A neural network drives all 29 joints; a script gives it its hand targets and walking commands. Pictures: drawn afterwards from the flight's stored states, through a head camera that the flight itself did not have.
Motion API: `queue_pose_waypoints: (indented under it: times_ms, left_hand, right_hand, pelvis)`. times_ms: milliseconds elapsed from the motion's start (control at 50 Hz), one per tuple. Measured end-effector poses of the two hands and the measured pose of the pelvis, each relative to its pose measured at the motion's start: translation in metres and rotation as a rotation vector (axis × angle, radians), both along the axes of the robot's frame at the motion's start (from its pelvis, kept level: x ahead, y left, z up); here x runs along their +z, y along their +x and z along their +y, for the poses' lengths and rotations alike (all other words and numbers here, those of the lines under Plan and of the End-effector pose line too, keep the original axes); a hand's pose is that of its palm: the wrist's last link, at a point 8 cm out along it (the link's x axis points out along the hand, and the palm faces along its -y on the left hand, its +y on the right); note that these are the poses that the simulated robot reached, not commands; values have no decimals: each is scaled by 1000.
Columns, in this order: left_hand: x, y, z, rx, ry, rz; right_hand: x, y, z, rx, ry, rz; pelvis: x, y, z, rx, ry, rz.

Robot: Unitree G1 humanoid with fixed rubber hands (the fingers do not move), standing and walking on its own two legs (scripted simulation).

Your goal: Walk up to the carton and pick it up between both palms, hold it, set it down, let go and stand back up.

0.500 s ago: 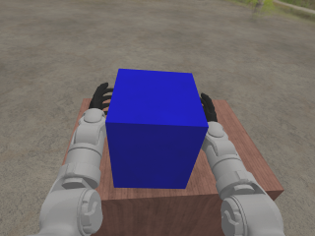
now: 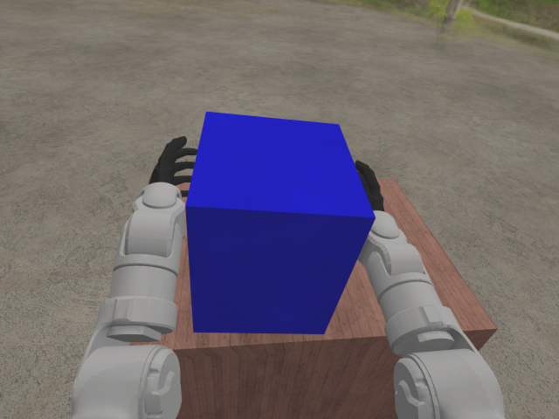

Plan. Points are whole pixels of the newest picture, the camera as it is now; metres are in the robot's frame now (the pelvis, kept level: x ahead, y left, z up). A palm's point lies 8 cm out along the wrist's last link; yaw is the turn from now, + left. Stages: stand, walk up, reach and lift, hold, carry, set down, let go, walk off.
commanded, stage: reach and lift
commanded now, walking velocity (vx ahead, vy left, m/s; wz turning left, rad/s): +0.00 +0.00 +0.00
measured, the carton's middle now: (267, 226) +0.39 +0.00 +0.14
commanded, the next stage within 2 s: hold in 1.04 s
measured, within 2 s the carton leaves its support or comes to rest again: neither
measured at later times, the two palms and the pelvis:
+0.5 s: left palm (165, 183) +0.40 +0.14 +0.20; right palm (371, 197) +0.39 -0.15 +0.19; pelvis +0.01 -0.01 +0.00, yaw +0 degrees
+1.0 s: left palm (165, 179) +0.39 +0.14 +0.21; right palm (375, 194) +0.38 -0.15 +0.20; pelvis +0.01 +0.00 +0.00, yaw +0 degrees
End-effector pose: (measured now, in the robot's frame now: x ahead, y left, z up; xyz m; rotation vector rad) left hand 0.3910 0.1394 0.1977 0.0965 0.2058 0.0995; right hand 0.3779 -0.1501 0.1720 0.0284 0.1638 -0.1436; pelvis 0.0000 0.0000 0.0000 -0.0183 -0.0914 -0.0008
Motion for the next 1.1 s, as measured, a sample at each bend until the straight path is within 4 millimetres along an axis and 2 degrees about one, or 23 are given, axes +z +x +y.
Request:
queue_pose_waypoints:
  times_ms: [80, 200, 400, 640, 740, 860, 1100]
  left_hand:
    - [5, 0, -7, -3, -1, -4]
    - [-2, 0, -11, -8, -38, 20]
    - [5, 4, -6, -2, -45, -7]
    - [7, 6, 4, -10, -33, -12]
    - [7, 5, 4, -17, -35, -10]
    - [15, 1, 1, -13, -26, -32]
    - [23, -1, -3, 1, -30, -30]
  right_hand:
    - [7, -1, -7, -4, 0, -5]
    - [9, -1, -12, -7, -19, 17]
    - [20, 7, -8, 3, -20, -10]
    - [22, 10, 2, 3, -8, -15]
    - [22, 8, 2, -2, -9, -12]
    - [30, 4, -1, -3, -11, -33]
    - [37, 5, -5, 10, -9, -31]
  pelvis:
    - [0, 0, -2, -7, 0, -9]
    - [0, 1, -7, -12, 4, -21]
    - [0, 9, -12, -5, 2, -11]
    - [0, 17, -4, 9, -4, -22]
    - [0, 18, -2, 6, -5, -18]
    - [0, 17, 0, -1, -7, -25]
    - [0, 11, -7, -5, -2, -18]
